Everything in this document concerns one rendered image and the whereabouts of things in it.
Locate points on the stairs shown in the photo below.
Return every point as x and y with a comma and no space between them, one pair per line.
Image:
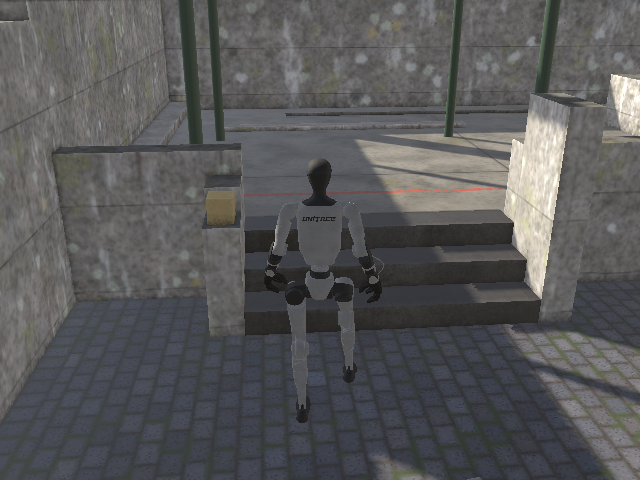
433,276

